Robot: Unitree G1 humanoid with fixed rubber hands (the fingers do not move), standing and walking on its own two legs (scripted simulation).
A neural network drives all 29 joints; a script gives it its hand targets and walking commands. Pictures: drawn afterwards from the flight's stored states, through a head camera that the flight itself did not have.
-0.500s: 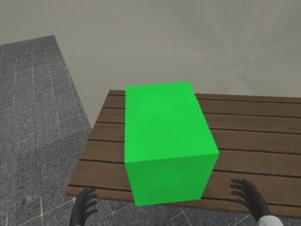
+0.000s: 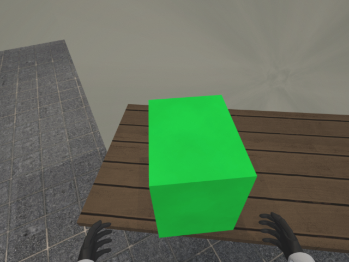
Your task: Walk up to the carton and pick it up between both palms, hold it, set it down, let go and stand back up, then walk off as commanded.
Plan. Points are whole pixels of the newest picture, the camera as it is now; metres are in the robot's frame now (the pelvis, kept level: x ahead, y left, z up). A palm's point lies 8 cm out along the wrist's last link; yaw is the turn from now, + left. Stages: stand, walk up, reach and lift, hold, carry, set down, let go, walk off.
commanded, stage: set down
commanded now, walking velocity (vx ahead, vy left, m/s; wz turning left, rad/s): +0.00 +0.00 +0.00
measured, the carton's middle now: (190, 165) +0.42 +0.00 -0.06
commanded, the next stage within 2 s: let go in 0.62 s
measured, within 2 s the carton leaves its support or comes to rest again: neither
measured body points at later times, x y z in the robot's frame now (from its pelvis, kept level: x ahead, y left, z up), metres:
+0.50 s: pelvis +0.00 +0.00 +0.00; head -0.01 +0.00 +0.45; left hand +0.16 +0.25 -0.09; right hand +0.19 -0.22 -0.08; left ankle -0.02 +0.15 -0.74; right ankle +0.02 -0.11 -0.74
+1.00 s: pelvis +0.00 +0.00 +0.00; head -0.01 +0.00 +0.45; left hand +0.16 +0.24 -0.09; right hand +0.19 -0.23 -0.08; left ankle -0.02 +0.15 -0.74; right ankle +0.02 -0.11 -0.74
